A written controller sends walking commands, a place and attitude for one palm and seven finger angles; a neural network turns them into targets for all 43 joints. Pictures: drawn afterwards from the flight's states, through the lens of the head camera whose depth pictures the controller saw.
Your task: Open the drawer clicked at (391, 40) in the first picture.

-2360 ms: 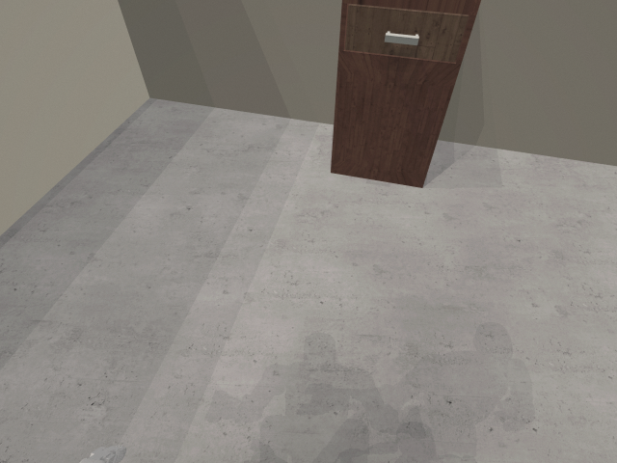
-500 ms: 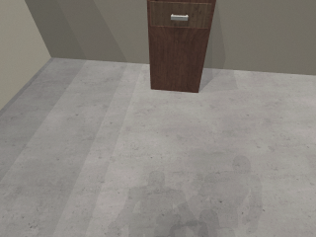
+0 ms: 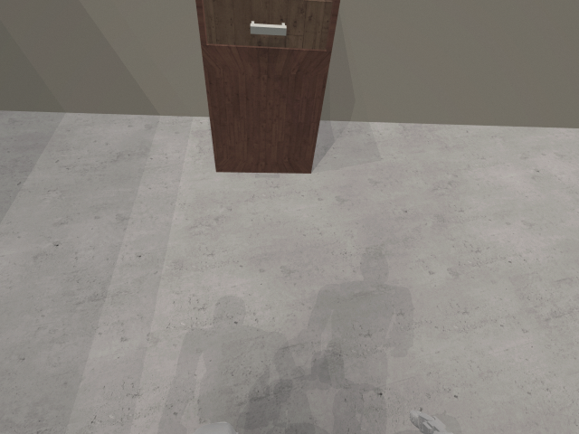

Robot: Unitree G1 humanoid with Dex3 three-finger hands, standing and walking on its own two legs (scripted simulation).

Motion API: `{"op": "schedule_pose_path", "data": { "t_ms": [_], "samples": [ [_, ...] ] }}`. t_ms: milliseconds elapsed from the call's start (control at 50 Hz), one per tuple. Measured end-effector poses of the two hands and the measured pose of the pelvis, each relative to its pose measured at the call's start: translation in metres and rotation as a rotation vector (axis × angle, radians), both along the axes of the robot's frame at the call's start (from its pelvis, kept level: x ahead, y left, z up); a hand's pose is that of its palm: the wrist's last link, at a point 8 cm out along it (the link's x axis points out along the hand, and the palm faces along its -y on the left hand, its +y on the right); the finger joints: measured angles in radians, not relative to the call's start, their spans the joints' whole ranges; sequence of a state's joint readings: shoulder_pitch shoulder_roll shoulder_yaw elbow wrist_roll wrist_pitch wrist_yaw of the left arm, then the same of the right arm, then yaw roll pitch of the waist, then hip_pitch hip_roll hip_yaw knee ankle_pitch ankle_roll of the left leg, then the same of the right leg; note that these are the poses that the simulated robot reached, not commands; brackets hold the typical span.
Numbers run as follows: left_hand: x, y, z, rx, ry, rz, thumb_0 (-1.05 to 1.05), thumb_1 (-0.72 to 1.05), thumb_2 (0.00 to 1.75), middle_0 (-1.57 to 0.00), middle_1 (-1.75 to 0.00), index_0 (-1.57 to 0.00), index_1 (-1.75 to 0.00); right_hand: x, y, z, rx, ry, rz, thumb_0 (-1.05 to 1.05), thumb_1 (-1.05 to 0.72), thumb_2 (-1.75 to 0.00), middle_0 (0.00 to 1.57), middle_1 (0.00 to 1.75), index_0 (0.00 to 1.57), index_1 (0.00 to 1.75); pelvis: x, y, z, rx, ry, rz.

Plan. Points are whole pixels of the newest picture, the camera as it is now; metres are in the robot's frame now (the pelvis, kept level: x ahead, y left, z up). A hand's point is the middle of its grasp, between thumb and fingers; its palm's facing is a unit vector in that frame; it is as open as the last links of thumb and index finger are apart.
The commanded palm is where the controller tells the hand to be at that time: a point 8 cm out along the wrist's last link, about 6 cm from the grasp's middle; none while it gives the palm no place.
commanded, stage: walk to a spot facing it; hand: left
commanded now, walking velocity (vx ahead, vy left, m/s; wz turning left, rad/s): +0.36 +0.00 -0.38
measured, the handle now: (268, 27) +1.31 +0.20 -0.04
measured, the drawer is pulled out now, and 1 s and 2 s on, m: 0.00 0.00 0.00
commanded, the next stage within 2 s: turn to face it in 0.96 s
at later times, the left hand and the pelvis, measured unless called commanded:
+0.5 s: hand (241, 304) +0.35 +0.12 -0.15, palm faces -0.22 -0.96 -0.20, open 7.4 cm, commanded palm none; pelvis +0.21 -0.04 +0.01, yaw -12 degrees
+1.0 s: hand (260, 228) +0.54 +0.11 -0.15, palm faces -0.32 -0.94 -0.16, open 7.4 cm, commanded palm none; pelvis +0.43 -0.05 +0.02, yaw -22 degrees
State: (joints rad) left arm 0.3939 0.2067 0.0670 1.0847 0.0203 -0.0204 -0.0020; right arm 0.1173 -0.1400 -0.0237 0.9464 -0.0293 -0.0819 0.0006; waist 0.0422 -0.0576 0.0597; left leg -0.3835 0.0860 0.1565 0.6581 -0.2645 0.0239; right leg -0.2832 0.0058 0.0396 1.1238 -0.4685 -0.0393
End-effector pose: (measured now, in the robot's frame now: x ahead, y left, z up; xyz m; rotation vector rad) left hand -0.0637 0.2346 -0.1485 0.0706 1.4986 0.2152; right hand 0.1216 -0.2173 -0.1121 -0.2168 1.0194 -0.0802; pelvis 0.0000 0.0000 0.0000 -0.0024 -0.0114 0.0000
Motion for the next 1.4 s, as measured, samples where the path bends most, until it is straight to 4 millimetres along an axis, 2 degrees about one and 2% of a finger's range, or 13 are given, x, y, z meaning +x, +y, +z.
{"op": "schedule_pose_path", "data": {
  "t_ms": [80, 180, 380, 440, 520, 660, 760, 840, 960, 1080, 1180, 1280, 1400],
  "samples": [
    [0.100, 0.026, 0.014, 0.031, -0.145, -0.090, 0.01, 0.91, 0.90, -0.20, -0.30, -0.20, -0.29, -0.026, -0.001, 0.003, -0.008, 0.089, -0.120, 0.00, -0.92, -0.89, 0.20, 0.30, 0.20, 0.30, 0.029, 0.008, 0.013, 0.004, 0.001, -0.040],
    [0.217, 0.029, 0.036, 0.045, -0.303, -0.191, 0.01, 0.91, 0.90, -0.20, -0.30, -0.19, -0.29, -0.061, -0.015, 0.003, -0.029, 0.241, -0.228, -0.01, -0.94, -0.89, 0.20, 0.30, 0.20, 0.30, 0.067, 0.013, 0.021, 0.011, 0.014, -0.086],
    [0.398, -0.042, 0.036, 0.022, -0.428, -0.416, 0.01, 0.91, 0.90, -0.20, -0.30, -0.19, -0.29, -0.088, -0.019, -0.022, 0.064, 0.499, -0.405, 0.01, -0.92, -0.90, 0.20, 0.30, 0.20, 0.30, 0.160, -0.021, 0.002, 0.016, 0.012, -0.174],
    [0.418, -0.060, 0.032, 0.006, -0.445, -0.413, 0.01, 0.91, 0.90, -0.20, -0.30, -0.20, -0.29, -0.064, -0.024, -0.025, 0.086, 0.520, -0.417, 0.01, -0.91, -0.90, 0.20, 0.30, 0.20, 0.30, 0.182, -0.032, 0.001, 0.004, -0.001, -0.190],
    [0.414, -0.068, 0.031, -0.007, -0.355, -0.392, 0.00, 0.91, 0.90, -0.20, -0.30, -0.20, -0.29, 0.007, -0.037, -0.019, 0.079, 0.413, -0.404, 0.01, -0.91, -0.90, 0.20, 0.30, 0.20, 0.30, 0.214, -0.037, 0.012, -0.006, -0.001, -0.209],
    [0.420, -0.038, 0.022, 0.016, -0.203, -0.338, 0.00, 0.94, 0.90, -0.21, -0.30, -0.20, -0.30, 0.142, -0.055, -0.003, 0.039, 0.191, -0.361, 0.01, -0.93, -0.90, 0.20, 0.30, 0.20, 0.30, 0.277, -0.035, 0.016, -0.022, 0.009, -0.233],
    [0.442, -0.018, 0.000, -0.002, -0.107, -0.315, 0.00, 0.92, 0.90, -0.20, -0.30, -0.20, -0.29, 0.212, -0.058, -0.003, -0.019, 0.098, -0.348, 0.01, -0.93, -0.90, 0.20, 0.30, 0.20, 0.30, 0.333, -0.024, 0.002, -0.025, -0.003, -0.264],
    [0.485, -0.023, 0.007, -0.011, -0.086, -0.354, 0.01, 0.92, 0.90, -0.20, -0.30, -0.20, -0.29, 0.226, -0.049, 0.001, -0.011, 0.120, -0.394, 0.00, -0.92, -0.90, 0.20, 0.30, 0.20, 0.30, 0.368, -0.026, 0.009, -0.010, -0.003, -0.302],
    [0.579, -0.059, 0.023, -0.037, -0.166, -0.422, 0.01, 0.91, 0.90, -0.20, -0.30, -0.20, -0.29, 0.217, -0.031, 0.001, 0.055, 0.266, -0.493, 0.01, -0.92, -0.90, 0.20, 0.30, 0.20, 0.30, 0.417, -0.040, 0.022, 0.000, 0.008, -0.362],
    [0.682, -0.123, 0.027, -0.053, -0.244, -0.550, 0.01, 0.91, 0.90, -0.20, -0.30, -0.19, -0.29, 0.205, -0.024, -0.011, 0.146, 0.410, -0.620, 0.01, -0.91, -0.90, 0.20, 0.30, 0.20, 0.30, 0.461, -0.072, 0.017, 0.014, 0.006, -0.426],
    [0.760, -0.186, 0.017, -0.034, -0.374, -0.636, 0.01, 0.91, 0.90, -0.20, -0.30, -0.20, -0.29, 0.207, -0.039, -0.036, 0.217, 0.522, -0.677, 0.01, -0.91, -0.90, 0.20, 0.30, 0.20, 0.30, 0.498, -0.116, -0.007, 0.030, -0.004, -0.431],
    [0.782, -0.217, 0.025, -0.040, -0.422, -0.604, 0.01, 0.91, 0.90, -0.20, -0.30, -0.20, -0.29, 0.251, -0.081, -0.039, 0.192, 0.500, -0.635, 0.01, -0.91, -0.90, 0.20, 0.30, 0.20, 0.30, 0.517, -0.135, -0.002, 0.006, -0.015, -0.385],
    [0.779, -0.219, 0.033, -0.050, -0.413, -0.500, 0.00, 0.92, 0.90, -0.20, -0.30, -0.20, -0.29, 0.335, -0.134, -0.023, 0.112, 0.341, -0.526, 0.01, -0.91, -0.90, 0.20, 0.30, 0.19, 0.30, 0.534, -0.142, 0.011, 0.001, -0.004, -0.310]
  ]
}}
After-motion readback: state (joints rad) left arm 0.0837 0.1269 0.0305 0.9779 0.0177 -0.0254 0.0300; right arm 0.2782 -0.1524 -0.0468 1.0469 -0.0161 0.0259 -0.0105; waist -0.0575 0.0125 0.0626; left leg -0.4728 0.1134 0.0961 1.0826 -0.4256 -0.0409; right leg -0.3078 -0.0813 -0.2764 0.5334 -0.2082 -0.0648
